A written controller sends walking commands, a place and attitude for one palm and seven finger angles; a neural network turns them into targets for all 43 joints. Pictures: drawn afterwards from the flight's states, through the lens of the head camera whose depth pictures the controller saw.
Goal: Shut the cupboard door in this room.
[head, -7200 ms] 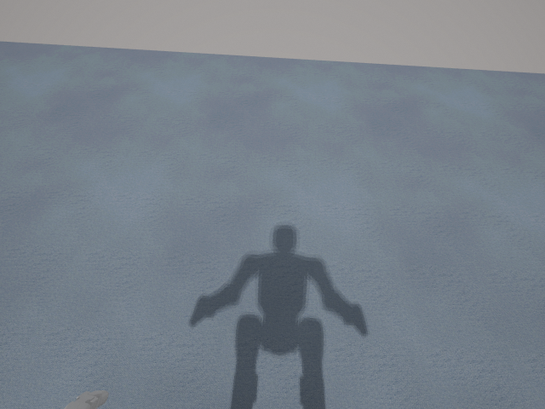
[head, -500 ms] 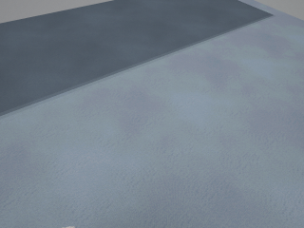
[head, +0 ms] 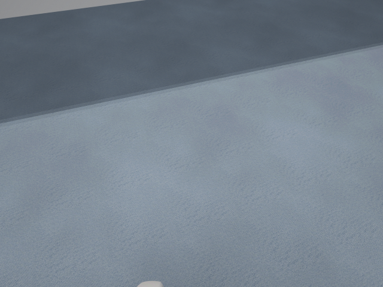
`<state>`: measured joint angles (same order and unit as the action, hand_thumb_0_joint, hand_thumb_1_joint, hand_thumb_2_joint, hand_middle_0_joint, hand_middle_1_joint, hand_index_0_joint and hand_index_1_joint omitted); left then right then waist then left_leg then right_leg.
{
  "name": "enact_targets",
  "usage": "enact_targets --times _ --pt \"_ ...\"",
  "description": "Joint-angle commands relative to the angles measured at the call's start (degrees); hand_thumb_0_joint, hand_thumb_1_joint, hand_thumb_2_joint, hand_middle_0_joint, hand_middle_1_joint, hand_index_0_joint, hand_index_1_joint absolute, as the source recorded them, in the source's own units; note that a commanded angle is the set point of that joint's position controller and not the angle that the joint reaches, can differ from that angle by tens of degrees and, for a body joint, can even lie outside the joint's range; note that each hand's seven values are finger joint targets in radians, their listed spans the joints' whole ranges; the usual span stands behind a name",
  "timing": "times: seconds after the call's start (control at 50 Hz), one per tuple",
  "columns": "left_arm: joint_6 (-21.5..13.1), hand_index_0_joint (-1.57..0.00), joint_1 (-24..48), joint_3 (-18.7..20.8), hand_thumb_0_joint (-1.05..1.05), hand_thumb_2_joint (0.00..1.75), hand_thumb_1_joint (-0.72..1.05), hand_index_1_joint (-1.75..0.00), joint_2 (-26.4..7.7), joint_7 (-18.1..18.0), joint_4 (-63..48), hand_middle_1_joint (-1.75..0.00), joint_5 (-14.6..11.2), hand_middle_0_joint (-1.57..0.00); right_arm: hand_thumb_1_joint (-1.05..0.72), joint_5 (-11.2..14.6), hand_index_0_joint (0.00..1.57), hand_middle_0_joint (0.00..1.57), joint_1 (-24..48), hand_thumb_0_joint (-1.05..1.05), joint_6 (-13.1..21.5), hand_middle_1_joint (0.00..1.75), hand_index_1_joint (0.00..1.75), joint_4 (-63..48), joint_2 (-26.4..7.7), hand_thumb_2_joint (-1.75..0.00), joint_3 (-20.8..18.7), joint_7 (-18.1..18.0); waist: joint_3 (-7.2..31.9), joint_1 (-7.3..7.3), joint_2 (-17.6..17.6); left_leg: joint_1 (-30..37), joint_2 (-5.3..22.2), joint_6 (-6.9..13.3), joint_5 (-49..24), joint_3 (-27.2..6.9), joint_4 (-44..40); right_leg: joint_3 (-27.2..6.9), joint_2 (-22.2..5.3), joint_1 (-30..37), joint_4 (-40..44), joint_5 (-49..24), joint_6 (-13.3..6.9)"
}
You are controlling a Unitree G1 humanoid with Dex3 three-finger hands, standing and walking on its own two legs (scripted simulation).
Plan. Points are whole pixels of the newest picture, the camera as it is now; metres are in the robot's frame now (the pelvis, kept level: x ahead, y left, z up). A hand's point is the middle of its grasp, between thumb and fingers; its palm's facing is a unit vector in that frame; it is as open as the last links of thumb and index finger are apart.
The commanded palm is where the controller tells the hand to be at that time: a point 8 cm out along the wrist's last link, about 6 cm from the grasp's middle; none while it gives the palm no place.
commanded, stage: turn or walk to find it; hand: left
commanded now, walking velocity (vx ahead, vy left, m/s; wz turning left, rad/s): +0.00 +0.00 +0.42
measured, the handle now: out of the picture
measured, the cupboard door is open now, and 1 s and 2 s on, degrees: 89 89 89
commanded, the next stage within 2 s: none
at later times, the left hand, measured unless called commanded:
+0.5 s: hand out of the picture +0.05 +0.23 -0.15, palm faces +0.20 -0.94 -0.26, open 7.4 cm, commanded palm none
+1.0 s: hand out of the picture -0.11 +0.20 -0.18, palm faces +0.46 -0.86 -0.23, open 7.4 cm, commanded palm none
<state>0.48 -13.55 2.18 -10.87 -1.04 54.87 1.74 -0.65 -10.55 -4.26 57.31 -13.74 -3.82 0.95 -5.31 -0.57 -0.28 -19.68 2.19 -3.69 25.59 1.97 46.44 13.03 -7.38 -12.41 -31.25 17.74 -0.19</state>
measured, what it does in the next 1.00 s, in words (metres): steps on the spot, turning left: left foot, then right foot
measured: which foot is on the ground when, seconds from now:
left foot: up 0.00-0.04, down 0.06-0.54, up 0.56-0.98, down 1.00-1.00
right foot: down 0.00-0.08, up 0.10-0.52, down 0.54-1.00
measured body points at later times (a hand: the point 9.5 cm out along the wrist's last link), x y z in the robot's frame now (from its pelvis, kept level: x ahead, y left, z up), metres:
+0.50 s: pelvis -0.02 +0.01 +0.00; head +0.01 +0.01 +0.45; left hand +0.04 +0.28 -0.13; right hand +0.09 -0.22 -0.15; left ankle -0.02 +0.13 -0.74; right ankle +0.01 -0.12 -0.72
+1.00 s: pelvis -0.05 +0.01 -0.01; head -0.03 +0.03 +0.44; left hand -0.14 +0.25 -0.16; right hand +0.13 -0.20 -0.15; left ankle -0.11 +0.11 -0.74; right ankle +0.01 -0.11 -0.74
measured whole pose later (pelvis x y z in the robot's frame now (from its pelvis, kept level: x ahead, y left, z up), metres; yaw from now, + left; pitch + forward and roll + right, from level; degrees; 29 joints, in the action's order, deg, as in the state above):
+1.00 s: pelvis -0.05 +0.01 -0.01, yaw +26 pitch -1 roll +0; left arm 1.4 -14.7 2.8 -12.6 -0.9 55.7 1.3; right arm -0.6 -9.6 -2.7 55.7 -13.4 -3.4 1.1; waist -4.6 -1.1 -1.3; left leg -13.9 1.7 -1.8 17.8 3.5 33.2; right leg 14.5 -9.5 -16.2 -36.1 17.5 1.6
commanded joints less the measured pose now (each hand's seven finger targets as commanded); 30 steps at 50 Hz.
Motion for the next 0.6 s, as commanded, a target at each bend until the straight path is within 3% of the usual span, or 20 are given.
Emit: enact_targets --times 0.0,0.02,0.04,0.06,0.08,0.1,0.14,0.18,0.26,0.36,0.42,0.46,0.48,0.5,0.52,0.54,0.56,0.58 --pt "-0.1 -0.2 -1.9 3.5 0.0 0.9 0.9 -0.3 -12.9 -0.6 -2.1 -0.3 -0.3 -0.2 -0.9 0.1 0.2 0.2 -0.3 0.0 2.6 0.3 0.3 -4.9 -3.4 -0.9 -0.2 -0.4 7.6 0.23 -10.4 5.9 -1.0 1.4 -9.1 4.0 -16.5 -7.2 -11.9 4.8 1.7 -28.0 -3.9" --pt "0.3 -0.2 -1.6 3.4 0.0 0.9 0.9 -0.3 -12.0 -0.5 -2.4 -0.3 -0.8 -0.2 -0.9 -0.1 0.2 0.2 -2.6 0.0 3.2 0.3 0.3 -4.5 -5.7 -0.9 -0.7 -0.3 9.0 1.86 -5.1 13.1 1.2 2.5 -17.1 1.4 -23.4 -4.8 -10.2 -0.5 -4.2 -21.8 -1.1" --pt "0.7 -0.2 -2.9 3.0 0.0 0.9 0.9 -0.3 -8.8 -0.1 -4.0 -0.3 -1.2 -0.2 -0.9 -0.6 0.2 0.2 -4.3 0.0 3.7 0.3 0.3 -4.8 -11.2 -0.9 -1.9 -0.5 11.0 2.47 10.8 21.4 13.6 7.8 -32.5 -15.1 -25.6 -1.8 -3.3 -13.1 -15.2 -1.9 3.2" --pt "0.9 -0.2 -0.5 1.8 0.0 0.9 0.9 -0.3 -6.6 -0.1 -6.0 -0.3 -0.8 -0.2 -0.9 -0.4 0.2 0.2 -6.9 0.0 3.3 0.3 0.3 -4.2 -14.6 -0.9 -2.5 -0.7 10.4 3.78 16.8 20.5 21.9 14.2 -45.3 -21.4 -26.6 -4.6 0.2 -18.6 -24.6 20.3 4.4" --pt "1.8 -0.2 2.6 1.7 0.0 0.9 0.9 -0.3 -7.2 -0.8 -6.0 -0.3 -0.6 -0.2 -0.9 -0.5 0.2 0.2 -7.6 0.0 3.5 0.3 0.3 -3.4 -13.9 -0.9 -2.4 -1.4 10.4 4.76 16.9 16.9 20.8 14.6 -42.1 -20.7 -27.0 -9.9 -0.1 -17.9 -29.9 19.4 4.1" --pt "1.8 -0.2 4.8 2.1 0.0 0.9 0.9 -0.3 -7.6 -0.5 -5.6 -0.3 -0.7 -0.2 -0.9 -0.6 0.2 0.2 -5.6 0.0 3.4 0.3 0.3 -3.7 -12.2 -0.9 -2.1 -1.9 7.2 4.36 14.4 14.5 18.3 14.4 -39.3 -19.9 -27.1 -11.2 0.1 -19.9 -32.8 15.7 4.1" --pt "1.4 -0.2 3.1 2.4 0.0 0.9 0.9 -0.3 -7.7 0.2 -3.9 -0.3 -0.8 -0.2 -0.9 -0.5 0.2 0.2 -0.7 0.0 3.8 0.3 0.3 -5.4 -9.5 -0.9 -0.9 -2.1 5.1 1.6 9.2 12.7 13.3 12.5 -39.2 -14.0 -27.0 -11.5 0.2 -18.9 -34.2 8.0 4.4" --pt "1.3 -0.2 0.9 2.4 0.0 0.9 0.9 -0.3 -7.9 0.5 -2.9 -0.3 -0.8 -0.2 -0.9 -0.2 0.2 0.2 -0.1 0.0 4.3 0.3 0.3 -5.9 -8.9 -0.9 -0.8 -2.0 6.9 0.88 8.6 14.4 11.1 11.6 -41.5 -11.0 -26.9 -11.2 0.6 -17.8 -33.5 5.3 4.9" --pt "1.5 -0.2 2.3 2.1 0.0 0.9 0.9 -0.3 -7.7 0.2 -3.7 -0.3 -0.9 -0.2 -0.9 -0.2 0.2 0.2 -1.8 0.0 4.1 0.3 0.3 -5.8 -9.1 -0.9 -1.1 -1.9 6.5 1.58 7.7 14.5 11.1 12.7 -39.3 -13.0 -27.5 -11.5 1.3 -17.0 -29.2 5.0 5.7" --pt "1.4 -0.2 5.4 1.8 0.0 0.9 0.9 -0.3 -6.5 0.0 -6.0 -0.3 -1.1 -0.2 -0.9 -0.7 0.2 0.2 -2.7 0.0 3.5 0.3 0.3 -5.9 -9.6 -0.9 -1.8 -1.7 5.6 2.69 8.9 12.2 11.4 13.8 -34.3 -17.6 -27.1 -11.3 2.9 -13.9 -19.8 8.1 5.2" --pt "1.0 -0.2 3.6 1.7 0.0 0.9 0.9 -0.3 -6.2 -0.1 -6.2 -0.3 -1.3 -0.2 -0.9 -0.9 0.2 0.2 -1.5 0.0 3.1 0.3 0.3 -6.5 -9.6 -0.9 -2.1 -1.6 6.9 1.84 9.8 9.5 10.4 13.3 -34.7 -19.7 -25.4 -10.7 4.8 -7.9 -10.9 7.1 4.4" --pt "0.5 -0.2 0.1 1.9 0.0 0.9 0.9 -0.3 -6.5 -0.2 -5.4 -0.3 -1.4 -0.2 -0.9 -0.7 0.2 0.2 -0.3 0.0 3.0 0.3 0.3 -6.9 -9.5 -0.9 -2.2 -1.4 7.6 0.09 9.3 6.2 8.4 11.8 -32.6 -19.3 -23.0 -9.8 5.7 -1.7 -2.2 0.6 4.0" --pt "0.1 -0.2 -1.6 2.0 0.0 0.9 0.9 -0.3 -7.4 -0.3 -5.0 -0.3 -1.3 -0.2 -0.9 -0.4 0.2 0.2 -0.2 0.0 2.9 0.3 0.3 -7.1 -8.7 -0.9 -2.3 -1.3 8.0 -0.83 7.6 2.3 6.7 10.0 -29.3 -18.9 -20.4 -10.0 5.1 4.2 5.2 -4.8 3.8" --pt "-0.6 -0.2 -3.5 2.5 0.0 0.9 0.9 -0.3 -9.7 -0.6 -4.9 -0.3 -0.9 -0.2 -0.9 0.0 0.2 0.2 -0.9 0.0 3.0 0.3 0.3 -7.3 -6.5 -0.9 -2.0 -1.0 9.4 -1.58 1.1 -3.3 3.2 7.0 -21.0 -15.9 -15.1 -15.0 -0.4 11.2 11.7 -7.1 2.4" --pt "-1.1 -0.2 -4.2 3.5 0.0 0.9 0.9 -0.3 -14.7 -1.1 -5.0 -0.3 -0.1 -0.2 -0.9 0.3 0.2 0.2 -2.0 0.0 3.1 0.3 0.3 -8.7 -2.5 -0.9 -1.3 -0.7 9.5 -1.63 -14.4 -13.6 -5.2 2.7 -1.3 -6.2 -3.1 -29.6 -15.1 15.8 14.8 -10.9 -3.3" --pt "-0.8 -0.2 -3.7 3.6 0.0 0.9 0.9 -0.3 -15.7 -1.0 -6.0 -0.3 -0.5 -0.2 -0.9 -0.4 0.2 0.2 -0.2 0.0 2.4 0.3 0.3 -9.1 -4.7 -0.9 -2.0 -0.9 8.0 -2.6 -14.4 -12.5 -4.7 2.3 7.9 -6.5 8.5 -32.1 -21.0 6.7 16.5 -10.9 -8.3" --pt "-0.8 -0.2 -0.6 3.6 0.0 0.9 0.9 -0.3 -14.3 -1.2 -6.6 -0.3 -0.7 -0.2 -0.9 -0.6 0.2 0.2 0.1 0.0 1.5 0.3 0.3 -8.3 -5.4 -0.9 -2.4 -0.8 5.3 -1.35 -13.8 -12.1 -3.5 2.6 6.1 -8.5 16.1 -31.1 -18.9 0.6 18.1 -4.9 -9.0" --pt "-0.5 -0.2 2.5 3.2 0.0 0.9 0.9 -0.3 -12.4 -1.2 -7.3 -0.3 -0.7 -0.2 -0.9 -0.6 0.2 0.2 -0.6 0.0 1.2 0.3 0.3 -7.4 -5.5 -0.9 -2.5 -0.5 2.7 0.28 -9.4 -12.4 -2.2 2.6 2.7 -7.9 20.7 -27.3 -16.5 -2.3 18.1 -2.4 -8.1"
